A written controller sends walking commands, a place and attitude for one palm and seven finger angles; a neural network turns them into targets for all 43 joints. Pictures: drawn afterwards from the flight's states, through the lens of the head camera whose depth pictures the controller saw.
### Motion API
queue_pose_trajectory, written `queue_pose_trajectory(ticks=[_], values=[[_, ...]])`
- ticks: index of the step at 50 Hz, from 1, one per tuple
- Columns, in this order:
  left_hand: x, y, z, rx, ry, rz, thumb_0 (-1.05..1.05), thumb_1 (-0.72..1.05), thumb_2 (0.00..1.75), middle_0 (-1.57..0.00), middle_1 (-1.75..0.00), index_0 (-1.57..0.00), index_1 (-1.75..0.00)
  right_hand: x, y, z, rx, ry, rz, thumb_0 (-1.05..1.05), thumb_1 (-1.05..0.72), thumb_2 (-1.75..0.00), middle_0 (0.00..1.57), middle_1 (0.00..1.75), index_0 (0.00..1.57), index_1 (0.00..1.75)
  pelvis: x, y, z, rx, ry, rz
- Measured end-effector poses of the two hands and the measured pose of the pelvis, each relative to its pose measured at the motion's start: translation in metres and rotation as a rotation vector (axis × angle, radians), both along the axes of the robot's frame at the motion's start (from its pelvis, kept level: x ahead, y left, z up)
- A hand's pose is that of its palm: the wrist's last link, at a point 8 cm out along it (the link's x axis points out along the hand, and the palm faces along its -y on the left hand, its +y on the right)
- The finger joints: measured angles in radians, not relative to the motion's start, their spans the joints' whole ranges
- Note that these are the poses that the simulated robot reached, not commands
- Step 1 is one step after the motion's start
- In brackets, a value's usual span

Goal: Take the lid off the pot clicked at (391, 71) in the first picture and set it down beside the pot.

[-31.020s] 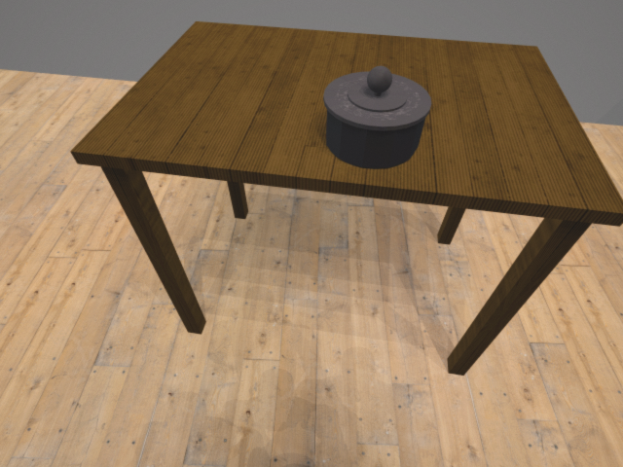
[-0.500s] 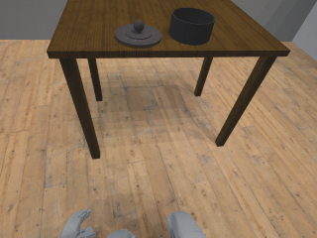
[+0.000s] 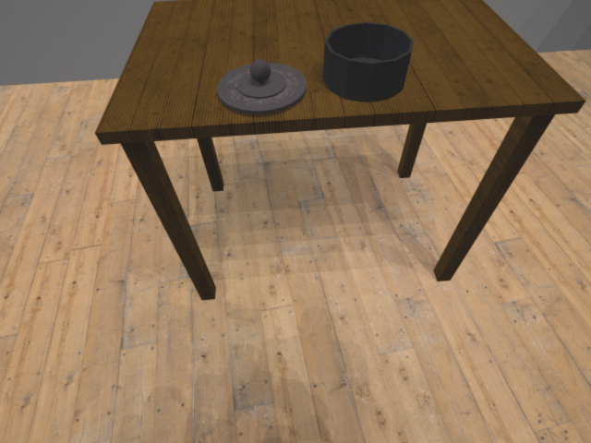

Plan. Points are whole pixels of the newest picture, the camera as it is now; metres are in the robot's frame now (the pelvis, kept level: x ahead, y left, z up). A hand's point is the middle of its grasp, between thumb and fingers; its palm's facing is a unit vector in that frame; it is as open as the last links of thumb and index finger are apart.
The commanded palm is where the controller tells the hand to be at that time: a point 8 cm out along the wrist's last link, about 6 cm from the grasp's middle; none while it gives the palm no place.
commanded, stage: stop stepping back and stand still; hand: left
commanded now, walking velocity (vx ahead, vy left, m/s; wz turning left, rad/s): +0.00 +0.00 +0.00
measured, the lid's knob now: (260, 70) +0.80 +0.08 +0.08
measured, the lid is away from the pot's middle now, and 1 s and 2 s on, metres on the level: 0.23 0.23 0.23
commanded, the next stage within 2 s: let the arm hang, fingers relaxed in 0.40 s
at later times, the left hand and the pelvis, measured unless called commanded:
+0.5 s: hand out of the picture +0.05 +0.17 -0.17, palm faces +0.04 -0.98 -0.21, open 7.4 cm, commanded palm none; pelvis +0.02 -0.01 +0.00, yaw +0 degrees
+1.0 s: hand out of the picture +0.04 +0.18 -0.17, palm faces +0.04 -0.98 -0.21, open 7.3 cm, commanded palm none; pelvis +0.01 +0.00 +0.00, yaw +0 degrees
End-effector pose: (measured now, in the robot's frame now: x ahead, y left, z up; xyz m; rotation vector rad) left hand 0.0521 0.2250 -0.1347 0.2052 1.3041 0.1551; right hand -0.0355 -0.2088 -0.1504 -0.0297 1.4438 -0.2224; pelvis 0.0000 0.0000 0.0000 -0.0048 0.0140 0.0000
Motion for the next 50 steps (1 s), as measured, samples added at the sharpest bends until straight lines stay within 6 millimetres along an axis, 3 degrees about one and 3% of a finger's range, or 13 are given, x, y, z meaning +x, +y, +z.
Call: queue_pose_trajectory(ticks=[2, 7, 14, 20, 37, 50], values=[[0.006, -0.003, 0.001, 0.001, -0.025, 0.012, 0.0, 0.93, 0.9, -0.2, -0.3, -0.2, -0.3, 0.025, -0.003, -0.002, -0.008, -0.046, 0.022, 0.01, -0.92, -0.9, 0.2, 0.3, 0.2, 0.3, 0.003, -0.002, 0.0, 0.001, -0.009, 0.003], [0.015, -0.007, 0.001, -0.005, -0.059, 0.028, 0.0, 0.93, 0.89, -0.21, -0.3, -0.2, -0.3, 0.062, -0.026, 0.001, -0.053, -0.116, 0.048, 0.03, -0.95, -0.9, 0.2, 0.3, 0.2, 0.3, 0.01, -0.006, -0.001, 0.005, -0.024, 0.004], [0.012, -0.008, -0.003, -0.018, -0.039, 0.036, 0.0, 0.92, 0.9, -0.21, -0.3, -0.2, -0.3, 0.085, -0.039, 0.009, -0.084, -0.159, 0.069, 0.02, -0.93, -0.9, 0.19, 0.3, 0.2, 0.3, 0.015, -0.01, 0.0, 0.004, -0.026, 0.002], [0.002, -0.007, -0.006, -0.025, 0.0, 0.046, 0.0, 0.92, 0.9, -0.2, -0.3, -0.2, -0.3, 0.077, -0.036, 0.01, -0.081, -0.12, 0.072, 0.01, -0.92, -0.9, 0.19, 0.3, 0.2, 0.3, 0.018, -0.011, 0.001, 0.002, -0.025, 0.002], [-0.01, -0.001, -0.007, -0.027, 0.045, 0.049, 0.01, 0.91, 0.9, -0.2, -0.3, -0.2, -0.3, 0.027, -0.007, 0.007, -0.029, 0.011, 0.031, 0.01, -0.91, -0.9, 0.19, 0.3, 0.2, 0.3, 0.017, -0.003, 0.002, 0.0, -0.028, 0.001], [-0.016, 0.004, -0.006, -0.026, 0.039, 0.051, 0.01, 0.92, 0.9, -0.2, -0.3, -0.2, -0.3, 0.023, 0.0, 0.007, -0.027, -0.003, 0.024, 0.01, -0.91, -0.9, 0.19, 0.3, 0.2, 0.3, 0.011, 0.002, 0.003, 0.001, -0.032, 0.0]])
